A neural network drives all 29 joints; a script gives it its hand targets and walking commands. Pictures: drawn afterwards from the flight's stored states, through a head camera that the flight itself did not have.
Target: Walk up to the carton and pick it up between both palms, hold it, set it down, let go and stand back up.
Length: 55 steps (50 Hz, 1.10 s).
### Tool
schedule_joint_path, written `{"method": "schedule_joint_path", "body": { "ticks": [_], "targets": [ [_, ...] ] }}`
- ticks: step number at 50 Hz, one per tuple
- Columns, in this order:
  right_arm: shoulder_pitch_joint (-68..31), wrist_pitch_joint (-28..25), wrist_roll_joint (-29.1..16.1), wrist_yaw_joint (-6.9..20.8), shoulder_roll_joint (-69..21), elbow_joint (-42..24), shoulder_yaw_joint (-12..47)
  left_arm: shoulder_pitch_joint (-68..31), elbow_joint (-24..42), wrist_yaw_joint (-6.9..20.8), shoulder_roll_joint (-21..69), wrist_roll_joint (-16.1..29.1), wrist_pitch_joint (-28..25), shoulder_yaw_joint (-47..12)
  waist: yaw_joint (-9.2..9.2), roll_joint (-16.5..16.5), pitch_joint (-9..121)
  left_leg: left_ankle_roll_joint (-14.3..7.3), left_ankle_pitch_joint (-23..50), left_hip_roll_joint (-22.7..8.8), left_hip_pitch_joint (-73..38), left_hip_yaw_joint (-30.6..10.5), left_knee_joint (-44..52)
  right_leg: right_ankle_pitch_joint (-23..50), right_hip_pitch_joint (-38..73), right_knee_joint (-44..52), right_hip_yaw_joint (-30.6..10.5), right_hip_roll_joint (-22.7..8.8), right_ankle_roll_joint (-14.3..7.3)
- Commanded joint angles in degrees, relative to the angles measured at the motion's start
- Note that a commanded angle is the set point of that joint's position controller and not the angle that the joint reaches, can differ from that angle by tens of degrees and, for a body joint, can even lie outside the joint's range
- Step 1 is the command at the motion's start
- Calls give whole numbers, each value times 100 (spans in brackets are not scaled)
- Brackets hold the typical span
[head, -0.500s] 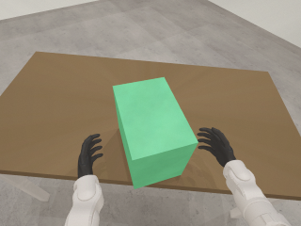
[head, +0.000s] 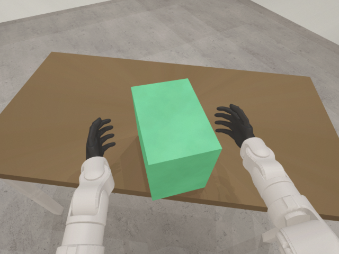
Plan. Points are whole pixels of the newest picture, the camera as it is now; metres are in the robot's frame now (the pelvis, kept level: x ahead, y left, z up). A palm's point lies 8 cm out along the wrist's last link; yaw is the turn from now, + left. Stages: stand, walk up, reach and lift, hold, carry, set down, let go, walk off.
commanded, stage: reach and lift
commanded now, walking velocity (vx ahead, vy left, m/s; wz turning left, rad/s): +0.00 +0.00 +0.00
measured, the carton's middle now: (169, 140) +0.43 +0.08 -0.03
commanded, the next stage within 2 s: none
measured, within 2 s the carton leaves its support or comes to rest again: neither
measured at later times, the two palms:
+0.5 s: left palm (98, 145) +0.33 +0.23 +0.05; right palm (225, 122) +0.45 -0.06 +0.06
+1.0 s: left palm (103, 158) +0.33 +0.23 -0.01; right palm (217, 136) +0.45 -0.06 -0.01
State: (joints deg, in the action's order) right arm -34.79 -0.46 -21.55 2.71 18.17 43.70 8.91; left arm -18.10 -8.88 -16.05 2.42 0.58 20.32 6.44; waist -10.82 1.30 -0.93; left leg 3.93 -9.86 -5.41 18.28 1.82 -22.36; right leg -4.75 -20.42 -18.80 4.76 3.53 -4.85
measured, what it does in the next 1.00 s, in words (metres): stands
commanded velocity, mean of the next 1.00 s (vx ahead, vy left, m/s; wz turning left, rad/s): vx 0.00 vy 0.00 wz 0.00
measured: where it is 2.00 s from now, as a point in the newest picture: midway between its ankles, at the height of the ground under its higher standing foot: outside the picture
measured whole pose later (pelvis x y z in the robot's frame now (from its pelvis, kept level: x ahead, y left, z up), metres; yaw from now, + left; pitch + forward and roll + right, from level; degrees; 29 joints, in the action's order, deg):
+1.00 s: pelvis +0.00 +0.01 -0.02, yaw +1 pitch +20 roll -1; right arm -47.6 -14.2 -13.0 0.3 13.6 67.0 5.7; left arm -31.1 -40.3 -15.2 5.0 -0.9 -4.6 11.8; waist -13.3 0.1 6.1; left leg 3.3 -12.0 -5.1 39.4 0.3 -31.8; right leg -5.7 -39.8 -25.4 6.0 2.8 -4.1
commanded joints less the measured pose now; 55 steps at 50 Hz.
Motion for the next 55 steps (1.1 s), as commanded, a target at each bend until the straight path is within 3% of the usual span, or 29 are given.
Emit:
{"method": "schedule_joint_path", "body": {
  "ticks": [1, 11, 18, 28, 36, 42, 47, 55],
  "targets": [
    [-2984, -89, -31, -80, 898, -1152, -398, -2374, 1264, -18, -334, 23, -155, 2, -84, 287, 3433, -217, 1086, 426, 596, 256, 179, 322, 2787, -125, -950, -268, 331],
    [-3818, 261, -53, -341, 747, -958, -353, -3213, 841, -25, -543, 178, 98, 119, -155, 239, 3751, -190, 1000, 431, 841, 259, 34, 263, 2835, -267, -966, -283, 430],
    [-4009, 238, 83, -473, 624, -495, -414, -3376, 456, -11, -462, 130, -24, 148, -91, 145, 3858, -126, 1102, 409, 825, 209, -130, 414, 2656, -389, -825, -224, 407],
    [-3888, -444, 433, -468, 429, 23, -515, -3127, 15, 32, -199, -166, -929, 229, -91, 51, 4297, -6, 1692, 420, 896, 181, -437, 1064, 2413, -588, -628, -135, 353],
    [-3915, -1249, 665, -341, 276, 286, -433, -3075, -645, 127, -73, -294, -2024, 316, -202, 279, 5075, 12, 2031, 496, 1435, 323, -598, 1721, 2565, -805, -589, -126, 395],
    [-4067, -1664, 892, -257, 188, 819, -498, -3276, -1502, 159, -17, -299, -2714, 414, -249, 526, 5288, -53, 1704, 537, 1970, 424, -612, 1474, 2422, -928, -605, -150, 438],
    [-4316, -1754, 867, -254, 277, 1110, -504, -3510, -1793, 83, -65, -198, -2895, 400, -301, 570, 5542, -22, 1706, 524, 1994, 436, -777, 1290, 2117, -994, -564, -86, 411],
    [-4502, -1619, 771, -254, 215, 1456, -439, -3631, -1869, 18, 60, -235, -2723, 417, -380, 577, 5575, 31, 1907, 477, 1710, 375, -980, 1112, 1618, -974, -471, 8, 380]
  ]
}}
